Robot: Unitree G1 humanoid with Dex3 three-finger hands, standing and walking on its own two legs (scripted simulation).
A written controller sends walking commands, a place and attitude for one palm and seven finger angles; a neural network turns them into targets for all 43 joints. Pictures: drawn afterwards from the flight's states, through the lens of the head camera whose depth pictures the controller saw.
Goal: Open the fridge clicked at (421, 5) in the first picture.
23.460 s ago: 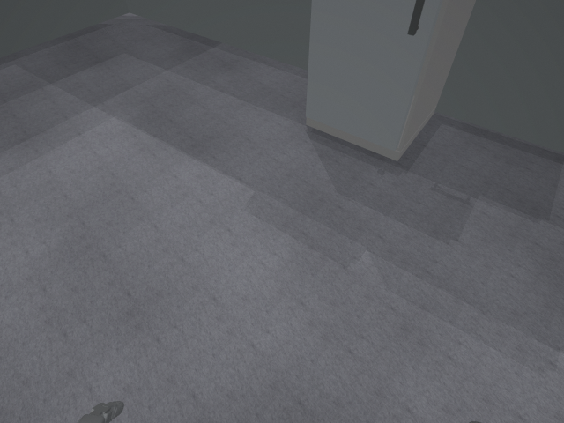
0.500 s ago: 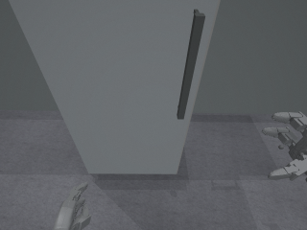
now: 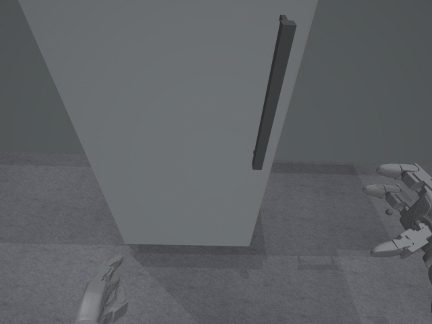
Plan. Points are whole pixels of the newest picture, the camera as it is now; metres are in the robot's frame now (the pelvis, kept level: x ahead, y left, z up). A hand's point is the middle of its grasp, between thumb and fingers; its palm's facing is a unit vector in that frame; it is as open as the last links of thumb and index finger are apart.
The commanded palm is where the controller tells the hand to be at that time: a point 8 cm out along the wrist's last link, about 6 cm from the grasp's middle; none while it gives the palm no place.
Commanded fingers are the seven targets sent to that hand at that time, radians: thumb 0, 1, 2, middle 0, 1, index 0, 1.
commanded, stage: move the hooked fingers beside the handle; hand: right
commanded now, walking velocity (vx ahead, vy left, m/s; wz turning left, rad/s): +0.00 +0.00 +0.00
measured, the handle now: (267, 105) +0.57 -0.11 +0.13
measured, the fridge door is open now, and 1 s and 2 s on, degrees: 0 0 0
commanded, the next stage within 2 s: none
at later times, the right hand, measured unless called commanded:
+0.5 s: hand (359, 180) +0.34 -0.25 +0.13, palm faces +0.03 +1.00 -0.01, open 14.0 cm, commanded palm +0.31 -0.29 +0.13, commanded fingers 0.00 0.50 -0.30 0.30 1.20 0.30 1.20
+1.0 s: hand (325, 151) +0.41 -0.21 +0.13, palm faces +0.00 +1.00 +0.01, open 14.0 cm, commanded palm +0.39 -0.26 +0.12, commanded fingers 0.00 0.50 -0.30 0.30 1.20 0.30 1.20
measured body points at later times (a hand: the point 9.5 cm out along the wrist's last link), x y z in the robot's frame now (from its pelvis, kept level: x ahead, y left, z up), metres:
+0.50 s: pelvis +0.00 +0.00 +0.00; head +0.00 +0.00 +0.45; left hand +0.16 +0.24 -0.08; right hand +0.33 -0.30 +0.13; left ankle -0.03 +0.10 -0.73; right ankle +0.09 -0.10 -0.73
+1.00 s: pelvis +0.01 +0.00 -0.01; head +0.03 +0.00 +0.44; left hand +0.12 +0.26 -0.10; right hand +0.41 -0.26 +0.13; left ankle -0.03 +0.10 -0.73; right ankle +0.09 -0.10 -0.73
